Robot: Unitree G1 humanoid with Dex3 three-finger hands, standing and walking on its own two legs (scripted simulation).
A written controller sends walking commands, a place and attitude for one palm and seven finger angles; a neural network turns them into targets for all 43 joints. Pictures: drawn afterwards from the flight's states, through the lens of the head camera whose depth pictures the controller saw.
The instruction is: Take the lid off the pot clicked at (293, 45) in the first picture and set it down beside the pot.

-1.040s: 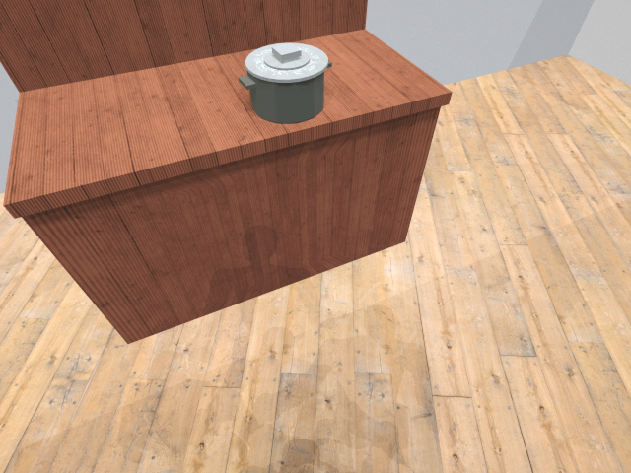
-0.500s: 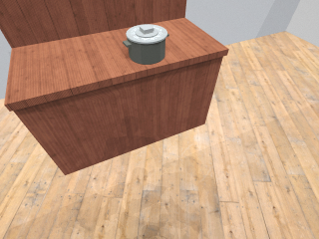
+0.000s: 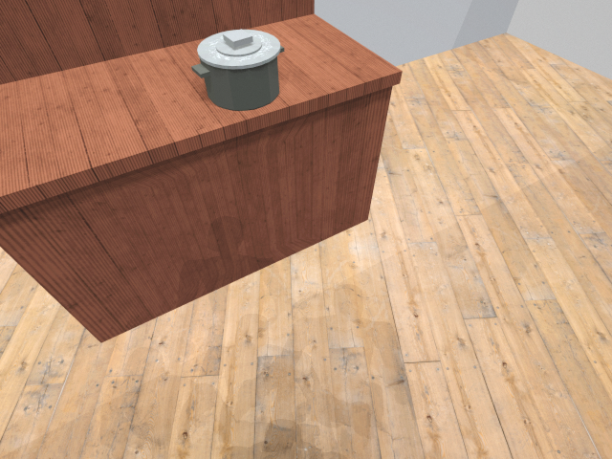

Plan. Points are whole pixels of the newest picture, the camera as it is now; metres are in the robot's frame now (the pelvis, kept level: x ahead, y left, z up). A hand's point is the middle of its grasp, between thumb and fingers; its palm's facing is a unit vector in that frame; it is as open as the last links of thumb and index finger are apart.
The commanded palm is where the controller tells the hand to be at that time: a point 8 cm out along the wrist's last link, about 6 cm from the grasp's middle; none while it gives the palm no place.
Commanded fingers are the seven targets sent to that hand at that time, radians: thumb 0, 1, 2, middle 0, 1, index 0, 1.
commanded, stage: walk to a spot facing it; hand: left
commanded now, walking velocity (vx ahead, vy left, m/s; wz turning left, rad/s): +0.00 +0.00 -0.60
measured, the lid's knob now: (238, 38) +1.02 +0.25 +0.08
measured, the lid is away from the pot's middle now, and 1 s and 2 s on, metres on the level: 0.00 0.00 0.00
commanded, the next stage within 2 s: turn to face it in 1.60 s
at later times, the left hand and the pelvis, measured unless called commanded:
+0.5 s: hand out of the picture +0.11 +0.21 -0.15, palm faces -0.21 -0.95 -0.24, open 7.4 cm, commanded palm none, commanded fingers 0.00 0.90 0.90 -0.20 -0.30 -0.20 -0.30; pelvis -0.01 +0.01 +0.01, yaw -15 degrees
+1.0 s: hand (312, 402) +0.24 +0.01 -0.15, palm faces -0.49 -0.85 -0.21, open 7.3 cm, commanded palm none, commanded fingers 0.00 0.90 0.90 -0.20 -0.30 -0.20 -0.30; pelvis +0.09 -0.12 +0.01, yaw -31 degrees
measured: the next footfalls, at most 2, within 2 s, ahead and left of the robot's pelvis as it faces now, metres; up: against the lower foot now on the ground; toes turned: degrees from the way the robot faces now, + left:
left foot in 0.34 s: +0.03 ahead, +0.14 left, +0.00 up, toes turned -10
right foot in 0.72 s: +0.09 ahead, -0.21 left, +0.00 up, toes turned -31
